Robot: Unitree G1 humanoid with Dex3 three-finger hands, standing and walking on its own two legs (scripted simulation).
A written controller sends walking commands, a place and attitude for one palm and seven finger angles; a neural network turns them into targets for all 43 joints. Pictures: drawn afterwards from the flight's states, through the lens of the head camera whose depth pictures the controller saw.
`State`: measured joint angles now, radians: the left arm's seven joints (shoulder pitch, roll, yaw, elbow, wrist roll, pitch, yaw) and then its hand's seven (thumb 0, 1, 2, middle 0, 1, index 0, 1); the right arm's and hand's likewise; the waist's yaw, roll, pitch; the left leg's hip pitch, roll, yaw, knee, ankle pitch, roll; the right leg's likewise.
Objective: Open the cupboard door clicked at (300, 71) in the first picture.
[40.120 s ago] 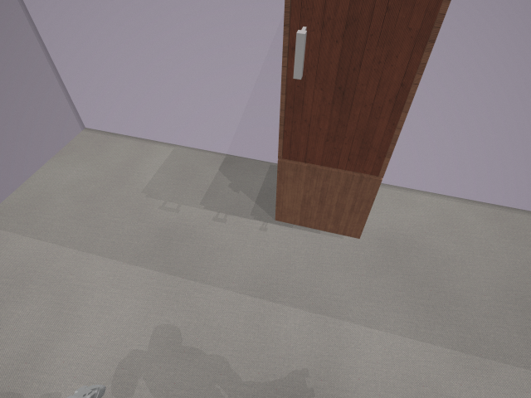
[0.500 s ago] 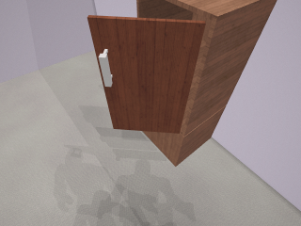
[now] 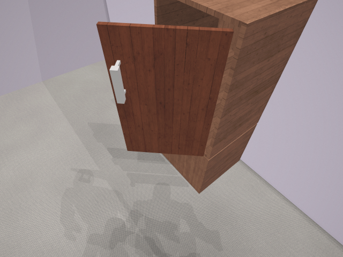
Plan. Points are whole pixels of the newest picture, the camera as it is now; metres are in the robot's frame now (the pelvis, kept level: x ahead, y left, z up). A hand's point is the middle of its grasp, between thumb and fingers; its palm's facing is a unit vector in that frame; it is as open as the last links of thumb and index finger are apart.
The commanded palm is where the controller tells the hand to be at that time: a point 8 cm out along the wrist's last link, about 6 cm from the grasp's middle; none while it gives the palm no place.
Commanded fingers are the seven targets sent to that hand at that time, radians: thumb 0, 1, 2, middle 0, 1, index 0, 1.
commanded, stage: shuffle to correct the standing spot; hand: left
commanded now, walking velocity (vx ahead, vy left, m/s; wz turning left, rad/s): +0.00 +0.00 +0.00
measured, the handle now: (119, 82) +0.60 +0.20 +0.07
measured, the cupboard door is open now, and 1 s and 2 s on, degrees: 47 47 47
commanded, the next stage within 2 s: come to a stop and stand still in 0.38 s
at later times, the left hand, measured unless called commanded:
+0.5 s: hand out of the picture -0.01 +0.18 -0.20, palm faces +0.02 -0.99 -0.14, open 7.4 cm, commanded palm none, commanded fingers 0.00 0.90 0.90 -0.20 -0.30 -0.20 -0.30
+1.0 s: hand (114, 248) +0.18 +0.18 -0.20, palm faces +0.01 -0.98 -0.18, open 7.4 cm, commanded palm none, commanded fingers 0.00 0.90 0.90 -0.20 -0.30 -0.20 -0.30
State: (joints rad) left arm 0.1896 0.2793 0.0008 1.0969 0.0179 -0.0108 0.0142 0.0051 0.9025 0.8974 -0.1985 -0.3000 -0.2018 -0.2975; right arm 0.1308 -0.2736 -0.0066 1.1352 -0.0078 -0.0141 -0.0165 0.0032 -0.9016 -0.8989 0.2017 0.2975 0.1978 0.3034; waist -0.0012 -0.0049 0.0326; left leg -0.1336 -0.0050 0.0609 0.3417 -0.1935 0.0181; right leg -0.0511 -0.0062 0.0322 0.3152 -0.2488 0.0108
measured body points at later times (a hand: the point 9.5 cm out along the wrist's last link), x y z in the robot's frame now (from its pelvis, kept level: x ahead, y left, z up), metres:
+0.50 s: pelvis +0.05 +0.02 -0.02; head +0.06 +0.04 +0.43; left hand -0.01 +0.23 -0.19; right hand +0.03 -0.21 -0.17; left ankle -0.01 +0.10 -0.75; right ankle -0.04 -0.12 -0.73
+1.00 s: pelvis +0.09 +0.00 -0.02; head +0.13 +0.02 +0.43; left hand +0.18 +0.23 -0.18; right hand +0.08 -0.22 -0.17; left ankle +0.00 +0.10 -0.75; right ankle +0.16 -0.13 -0.75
